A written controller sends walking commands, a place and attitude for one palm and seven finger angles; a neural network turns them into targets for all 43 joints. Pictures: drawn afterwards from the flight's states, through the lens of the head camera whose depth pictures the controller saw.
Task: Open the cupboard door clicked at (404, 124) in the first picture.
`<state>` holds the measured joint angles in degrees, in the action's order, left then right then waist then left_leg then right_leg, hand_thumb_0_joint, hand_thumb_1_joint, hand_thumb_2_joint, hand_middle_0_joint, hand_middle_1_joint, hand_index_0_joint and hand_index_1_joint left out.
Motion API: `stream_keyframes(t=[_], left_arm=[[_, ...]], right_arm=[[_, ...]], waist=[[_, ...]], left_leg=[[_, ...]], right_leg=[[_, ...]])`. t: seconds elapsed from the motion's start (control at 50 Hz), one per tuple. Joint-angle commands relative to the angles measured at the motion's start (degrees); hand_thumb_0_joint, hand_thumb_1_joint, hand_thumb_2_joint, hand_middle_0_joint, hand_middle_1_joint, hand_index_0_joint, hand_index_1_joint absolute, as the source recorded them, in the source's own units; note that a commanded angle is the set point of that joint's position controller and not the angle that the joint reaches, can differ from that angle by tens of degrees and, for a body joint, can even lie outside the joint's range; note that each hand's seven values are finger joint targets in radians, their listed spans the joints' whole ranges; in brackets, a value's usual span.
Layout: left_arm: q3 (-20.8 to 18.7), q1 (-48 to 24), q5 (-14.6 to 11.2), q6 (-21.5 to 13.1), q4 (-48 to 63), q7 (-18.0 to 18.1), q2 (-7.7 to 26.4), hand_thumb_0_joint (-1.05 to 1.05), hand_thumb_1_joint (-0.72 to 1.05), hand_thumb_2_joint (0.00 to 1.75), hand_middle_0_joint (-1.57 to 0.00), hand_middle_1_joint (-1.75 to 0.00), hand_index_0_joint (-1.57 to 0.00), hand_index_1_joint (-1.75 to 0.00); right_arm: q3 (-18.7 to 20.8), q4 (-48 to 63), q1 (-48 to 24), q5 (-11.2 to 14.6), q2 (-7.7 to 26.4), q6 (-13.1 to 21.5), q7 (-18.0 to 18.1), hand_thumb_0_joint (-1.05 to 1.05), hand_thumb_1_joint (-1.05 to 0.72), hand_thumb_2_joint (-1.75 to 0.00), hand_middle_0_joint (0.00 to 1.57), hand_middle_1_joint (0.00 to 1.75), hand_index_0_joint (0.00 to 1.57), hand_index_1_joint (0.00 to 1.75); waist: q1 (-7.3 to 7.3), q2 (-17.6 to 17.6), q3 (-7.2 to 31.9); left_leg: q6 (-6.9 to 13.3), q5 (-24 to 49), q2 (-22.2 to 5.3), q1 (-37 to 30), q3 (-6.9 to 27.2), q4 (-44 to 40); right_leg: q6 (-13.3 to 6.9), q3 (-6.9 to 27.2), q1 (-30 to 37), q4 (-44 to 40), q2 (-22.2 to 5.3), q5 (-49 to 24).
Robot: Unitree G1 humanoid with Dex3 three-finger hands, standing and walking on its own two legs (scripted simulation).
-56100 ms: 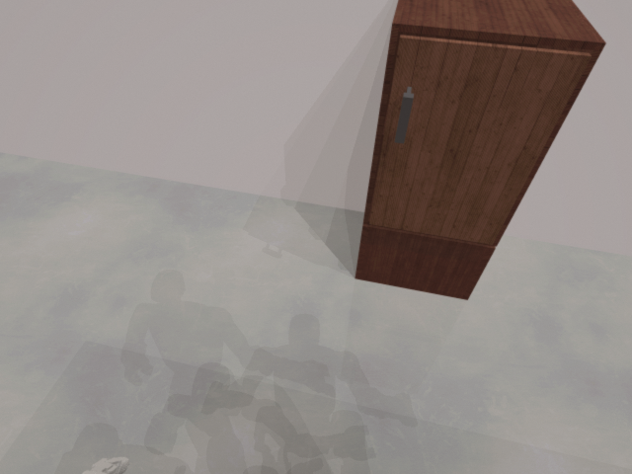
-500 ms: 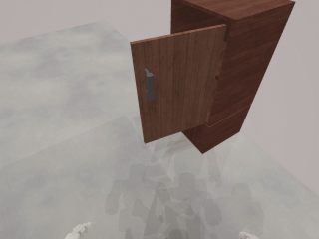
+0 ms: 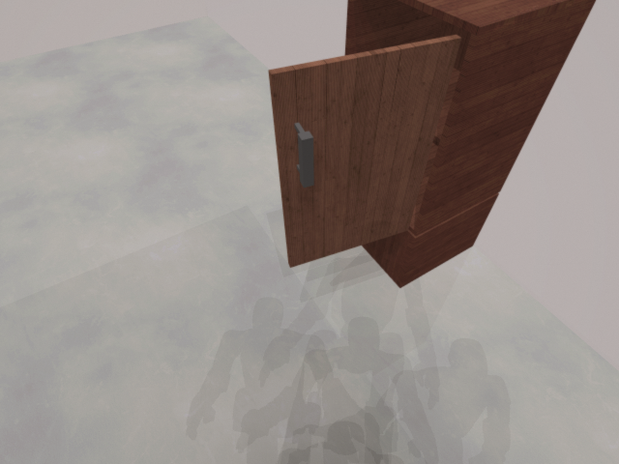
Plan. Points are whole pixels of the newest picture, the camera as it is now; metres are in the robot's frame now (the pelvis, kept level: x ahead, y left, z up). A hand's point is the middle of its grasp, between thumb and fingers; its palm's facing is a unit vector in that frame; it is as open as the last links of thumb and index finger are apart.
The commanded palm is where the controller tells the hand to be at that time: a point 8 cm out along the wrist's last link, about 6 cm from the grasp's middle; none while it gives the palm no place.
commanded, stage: let the arm hang, fingers relaxed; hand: left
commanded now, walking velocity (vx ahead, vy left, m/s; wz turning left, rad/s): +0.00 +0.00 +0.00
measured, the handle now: (302, 154) +0.69 +0.06 -0.01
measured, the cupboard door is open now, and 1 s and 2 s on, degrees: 80 80 80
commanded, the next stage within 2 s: look to check the result in 0.36 s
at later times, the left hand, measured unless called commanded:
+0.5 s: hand out of the picture +0.11 +0.24 -0.15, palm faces -0.03 -0.94 -0.33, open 7.4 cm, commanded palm none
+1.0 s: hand out of the picture +0.12 +0.24 -0.15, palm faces -0.04 -0.94 -0.34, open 7.4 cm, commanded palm none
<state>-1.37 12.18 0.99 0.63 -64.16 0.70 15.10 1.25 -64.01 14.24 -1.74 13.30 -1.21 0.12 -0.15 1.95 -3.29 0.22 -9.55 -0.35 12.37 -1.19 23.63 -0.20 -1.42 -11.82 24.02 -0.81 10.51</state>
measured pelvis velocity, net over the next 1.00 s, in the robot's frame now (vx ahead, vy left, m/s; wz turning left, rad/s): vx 0.04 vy -0.01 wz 0.00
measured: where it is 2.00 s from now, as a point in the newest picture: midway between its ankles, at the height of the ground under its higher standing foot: outside the picture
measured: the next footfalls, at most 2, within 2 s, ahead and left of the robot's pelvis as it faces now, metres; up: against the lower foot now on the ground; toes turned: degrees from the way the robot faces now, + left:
none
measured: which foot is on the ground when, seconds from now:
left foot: down 0.00-1.00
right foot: down 0.00-1.00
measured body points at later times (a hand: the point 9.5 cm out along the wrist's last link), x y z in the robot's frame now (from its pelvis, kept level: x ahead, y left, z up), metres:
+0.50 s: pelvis +0.02 +0.00 +0.01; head +0.04 -0.01 +0.45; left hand +0.11 +0.29 -0.13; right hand +0.10 -0.28 -0.14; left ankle +0.04 +0.12 -0.74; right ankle +0.03 -0.12 -0.74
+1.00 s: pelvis +0.04 -0.01 +0.01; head +0.06 -0.02 +0.46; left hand +0.12 +0.29 -0.12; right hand +0.11 -0.30 -0.14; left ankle +0.04 +0.12 -0.74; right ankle +0.03 -0.12 -0.74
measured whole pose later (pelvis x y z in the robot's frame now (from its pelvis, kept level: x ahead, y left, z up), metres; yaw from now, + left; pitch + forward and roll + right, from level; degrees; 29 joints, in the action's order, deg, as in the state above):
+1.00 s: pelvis +0.04 -0.01 +0.01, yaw +0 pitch -1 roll +0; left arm -0.1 4.6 0.9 -1.0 -65.1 0.3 18.3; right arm 0.3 -64.9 4.9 -1.4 19.1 0.0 -0.3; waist -0.4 1.1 -4.1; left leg -0.5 -9.2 -0.7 6.1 -1.2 16.6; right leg -0.4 -1.5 -5.8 17.5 -0.3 10.4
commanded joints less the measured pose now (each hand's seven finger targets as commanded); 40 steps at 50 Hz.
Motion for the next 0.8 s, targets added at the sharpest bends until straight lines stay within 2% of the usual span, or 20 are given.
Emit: stream_keyframes(t=[0.0,0.08,0.1,0.14,0.18,0.24,0.34,0.38,0.48,0.56,0.6,0.72,0.78], left_arm=[[-1.9,-2.3,-0.1,-1.3,2.7,0.4,10.0,0.0,0.9,0.9,-0.2,-0.3,-0.2,-0.3],[-1.9,-3.7,-0.1,-1.8,2.7,0.4,10.8,0.0,0.9,0.9,-0.2,-0.3,-0.2,-0.3],[-1.8,-4.3,-0.1,-1.9,2.6,0.3,11.0,0.0,0.9,0.9,-0.2,-0.3,-0.2,-0.3],[-1.7,-5.2,-0.1,-1.9,2.6,0.3,11.2,0.0,0.9,0.9,-0.2,-0.3,-0.2,-0.3],[-1.8,-5.8,-0.1,-2.1,2.8,0.3,11.7,0.0,0.9,0.9,-0.2,-0.3,-0.2,-0.3],[-1.6,-6.9,-0.2,-2.3,2.8,0.3,12.1,0.0,0.9,0.9,-0.2,-0.3,-0.2,-0.3],[-1.6,-8.6,-0.1,-2.5,2.9,0.3,12.9,0.0,0.9,0.9,-0.2,-0.3,-0.2,-0.3],[-1.6,-8.5,-0.1,-2.5,3.0,0.3,13.2,0.0,0.9,0.9,-0.2,-0.3,-0.2,-0.3],[-1.5,-9.3,-0.1,-2.6,3.0,0.2,14.0,0.0,0.9,0.9,-0.2,-0.3,-0.2,-0.3],[-1.4,-9.7,-0.2,-2.7,2.7,0.2,14.5,0.0,0.9,0.9,-0.2,-0.3,-0.2,-0.3],[-1.4,-9.9,-0.2,-2.6,2.7,0.3,14.7,0.0,0.9,0.9,-0.2,-0.3,-0.2,-0.3],[-1.3,-9.7,-0.2,-2.7,2.4,0.2,15.3,0.0,0.9,0.9,-0.2,-0.3,-0.2,-0.3],[-1.3,-9.7,-0.3,-2.7,2.5,0.2,15.4,0.0,0.9,0.9,-0.2,-0.3,-0.2,-0.3]], right_arm=[[1.6,2.5,-1.2,0.2,9.4,1.3,0.7,0.0,-0.9,-0.9,0.2,0.3,0.2,0.3],[1.6,2.5,-3.1,0.4,10.6,1.6,0.7,0.0,-0.9,-0.9,0.2,0.3,0.2,0.3],[1.5,2.4,-3.3,0.3,10.6,1.8,0.6,0.0,-0.9,-0.9,0.2,0.3,0.2,0.3],[1.4,2.2,-4.4,0.4,11.1,1.9,0.7,0.0,-0.9,-0.9,0.2,0.3,0.2,0.3],[1.5,2.4,-5.3,0.4,11.8,1.9,0.6,0.0,-0.9,-0.9,0.2,0.3,0.2,0.3],[1.4,2.4,-6.5,0.4,12.4,2.1,0.6,0.0,-0.9,-0.9,0.2,0.3,0.2,0.3],[1.3,2.4,-8.2,0.4,13.7,2.1,0.5,0.0,-0.9,-0.9,0.2,0.3,0.2,0.3],[1.3,2.5,-9.0,0.5,14.2,2.1,0.5,0.0,-0.9,-0.9,0.2,0.3,0.2,0.3],[1.3,2.7,-10.1,0.6,15.2,2.1,0.4,0.0,-0.9,-0.9,0.2,0.3,0.2,0.3],[1.2,2.5,-10.4,0.6,15.7,2.2,0.4,0.0,-0.9,-0.9,0.2,0.3,0.2,0.3],[1.2,2.5,-10.7,0.6,15.8,2.1,0.4,0.0,-0.9,-0.9,0.2,0.3,0.2,0.3],[1.0,2.4,-10.9,0.6,16.4,2.1,0.4,0.0,-0.9,-0.9,0.2,0.3,0.2,0.3],[1.0,2.5,-11.0,0.7,16.7,2.1,0.5,0.0,-0.9,-0.9,0.2,0.3,0.2,0.3]], waist=[[-0.01,-1.1,0.0],[0.2,-1.3,0.5],[0.03,-1.4,1.8],[-0.02,-0.2,1.5],[0.06,-1.1,1.8],[-0.11,-1.2,3.9],[-0.44,-1.7,3.4],[-0.21,-0.7,3.9],[-0.39,-1.8,4.6],[-0.55,-2.0,5.8],[-0.58,-2.2,4.5],[-0.48,-1.6,5.4],[-0.37,-3.0,5.2]], left_leg=[[1.8,-7.5,-5.3,0.7,6.2,-7.2],[1.7,-3.2,-5.5,-0.3,6.0,-6.9],[1.6,-0.9,-5.6,-1.2,5.9,-6.8],[1.5,-0.1,-5.7,-1.5,6.0,-7.1],[1.4,0.9,-5.8,-2.0,5.9,-7.1],[1.3,4.3,-5.9,-3.9,5.9,-6.9],[1.0,5.1,-6.2,-4.8,5.7,-7.6],[1.1,5.5,-6.2,-5.4,5.6,-7.5],[1.0,6.2,-6.3,-6.6,5.6,-7.7],[0.9,8.0,-6.5,-7.7,5.6,-7.8],[0.8,7.4,-6.5,-7.2,5.4,-8.1],[0.8,8.1,-6.5,-8.1,5.3,-8.1],[0.9,8.5,-6.6,-8.4,5.3,-8.1]], right_leg=[[-2.8,5.5,-1.4,-6.6,-5.0,8.2],[-2.6,5.6,-0.1,-6.6,-5.2,4.2],[-2.5,5.4,0.9,-6.3,-5.5,2.2],[-2.3,5.7,1.0,-6.5,-5.6,1.4],[-2.3,5.6,1.5,-6.9,-5.6,0.6],[-2.1,5.6,3.0,-6.8,-6.0,-2.7],[-1.9,5.6,3.1,-7.6,-6.1,-4.0],[-1.9,5.7,3.4,-8.0,-6.2,-4.1],[-1.8,5.7,3.8,-8.6,-6.2,-5.0],[-1.7,5.6,5.0,-8.5,-6.5,-7.1],[-1.7,5.5,4.4,-8.8,-6.5,-6.6],[-1.7,5.7,5.3,-9.1,-6.6,-7.4],[-1.7,5.4,5.3,-9.2,-6.5,-7.9]])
